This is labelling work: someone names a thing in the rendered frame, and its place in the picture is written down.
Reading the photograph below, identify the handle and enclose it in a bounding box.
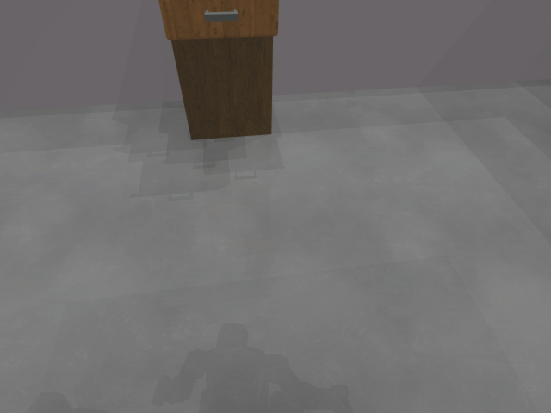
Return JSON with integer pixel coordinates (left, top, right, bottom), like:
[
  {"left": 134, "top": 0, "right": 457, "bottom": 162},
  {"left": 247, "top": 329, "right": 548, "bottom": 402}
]
[{"left": 205, "top": 9, "right": 238, "bottom": 22}]

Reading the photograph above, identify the drawer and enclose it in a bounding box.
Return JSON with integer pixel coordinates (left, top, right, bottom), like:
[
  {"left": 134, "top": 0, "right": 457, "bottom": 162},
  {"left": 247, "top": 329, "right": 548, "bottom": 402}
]
[{"left": 158, "top": 0, "right": 279, "bottom": 40}]

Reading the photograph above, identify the cabinet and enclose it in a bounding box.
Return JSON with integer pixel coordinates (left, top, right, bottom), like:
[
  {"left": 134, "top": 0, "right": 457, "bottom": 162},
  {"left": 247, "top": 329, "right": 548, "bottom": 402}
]
[{"left": 171, "top": 36, "right": 273, "bottom": 140}]

